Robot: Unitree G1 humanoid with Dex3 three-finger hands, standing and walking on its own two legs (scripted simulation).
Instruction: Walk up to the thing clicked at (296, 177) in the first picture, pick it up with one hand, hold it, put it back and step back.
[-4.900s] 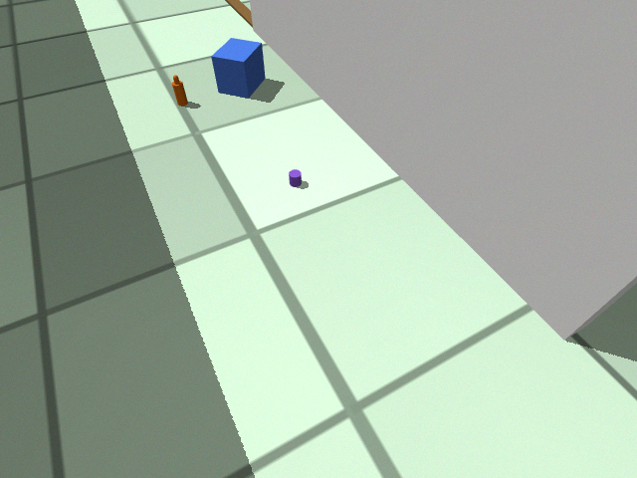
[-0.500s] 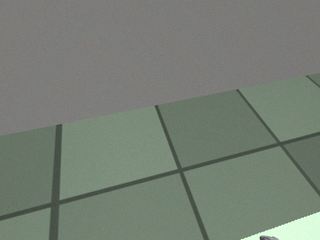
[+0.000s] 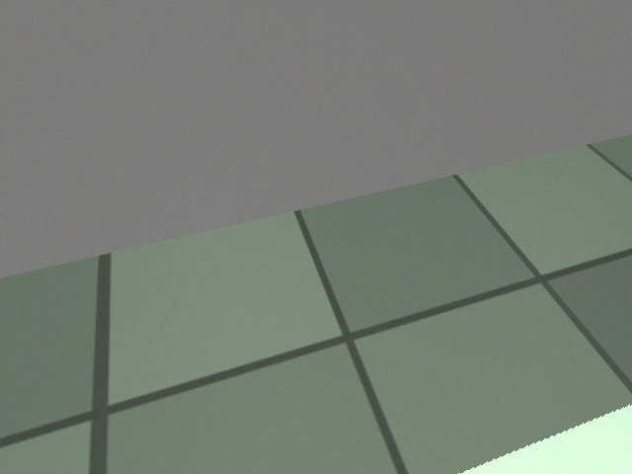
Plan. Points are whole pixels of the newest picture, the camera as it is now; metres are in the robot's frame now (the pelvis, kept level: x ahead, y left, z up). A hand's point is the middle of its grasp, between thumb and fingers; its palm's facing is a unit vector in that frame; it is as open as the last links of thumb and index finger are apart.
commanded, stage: stand
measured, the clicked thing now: out of the picture -0.09 -1.40 -0.75
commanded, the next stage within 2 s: walk up in 1.80 s
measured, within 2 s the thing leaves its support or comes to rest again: neither
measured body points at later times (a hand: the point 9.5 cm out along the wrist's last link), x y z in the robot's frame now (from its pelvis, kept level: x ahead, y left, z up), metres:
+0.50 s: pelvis +0.00 +0.00 +0.00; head +0.01 +0.00 +0.45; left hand +0.08 +0.30 -0.13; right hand +0.08 -0.30 -0.13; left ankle +0.03 +0.15 -0.75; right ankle -0.01 -0.12 -0.75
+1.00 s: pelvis +0.01 +0.00 +0.00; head +0.03 +0.00 +0.45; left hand +0.09 +0.30 -0.13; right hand +0.08 -0.30 -0.13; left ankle +0.03 +0.15 -0.75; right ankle -0.01 -0.12 -0.75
